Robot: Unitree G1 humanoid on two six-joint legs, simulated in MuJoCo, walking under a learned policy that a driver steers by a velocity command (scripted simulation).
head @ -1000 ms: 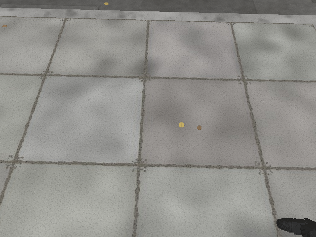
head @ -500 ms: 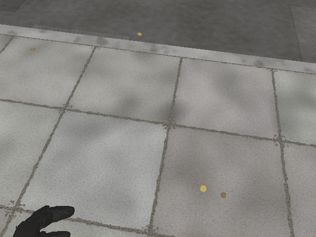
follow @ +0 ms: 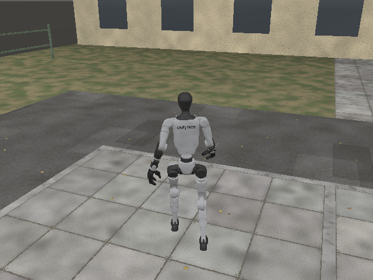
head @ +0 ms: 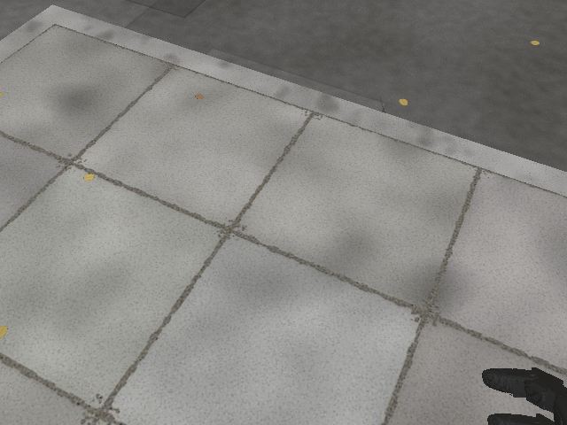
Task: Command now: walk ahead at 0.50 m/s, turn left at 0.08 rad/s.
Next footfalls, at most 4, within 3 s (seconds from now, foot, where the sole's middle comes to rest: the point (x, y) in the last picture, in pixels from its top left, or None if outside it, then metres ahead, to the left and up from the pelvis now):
0.52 right None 0.45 -0.14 -0.76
1.00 left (328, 305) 0.77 -0.02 -0.76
1.50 right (468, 288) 0.86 -0.39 -0.76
2.02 left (410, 183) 1.22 -0.25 -0.76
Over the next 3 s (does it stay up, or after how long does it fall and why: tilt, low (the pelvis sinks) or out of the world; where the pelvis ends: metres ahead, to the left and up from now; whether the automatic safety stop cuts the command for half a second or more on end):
stays up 1.56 -0.32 0.00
